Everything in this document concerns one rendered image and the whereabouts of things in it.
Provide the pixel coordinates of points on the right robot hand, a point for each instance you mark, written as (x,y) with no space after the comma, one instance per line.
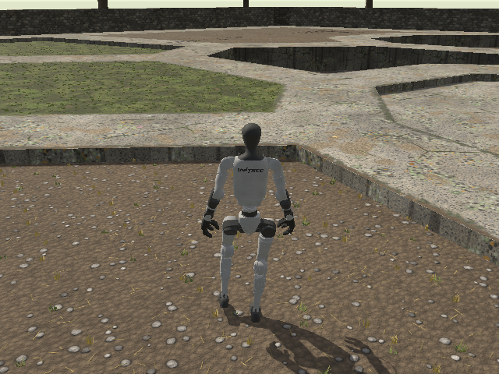
(284,223)

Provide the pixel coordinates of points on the left robot upper arm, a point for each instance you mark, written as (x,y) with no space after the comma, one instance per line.
(221,177)

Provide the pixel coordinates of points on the left robot hand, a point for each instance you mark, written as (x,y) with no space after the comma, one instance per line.
(206,225)

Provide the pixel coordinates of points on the right robot upper arm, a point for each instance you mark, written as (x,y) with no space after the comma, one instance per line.
(279,178)

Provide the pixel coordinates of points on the right robot shin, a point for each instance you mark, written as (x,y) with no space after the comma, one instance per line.
(258,288)

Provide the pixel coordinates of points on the robot head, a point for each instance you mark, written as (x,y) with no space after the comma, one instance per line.
(251,134)

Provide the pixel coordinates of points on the robot right forearm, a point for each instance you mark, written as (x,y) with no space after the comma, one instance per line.
(287,208)

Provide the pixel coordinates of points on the robot left forearm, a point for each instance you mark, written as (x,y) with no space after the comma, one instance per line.
(211,207)

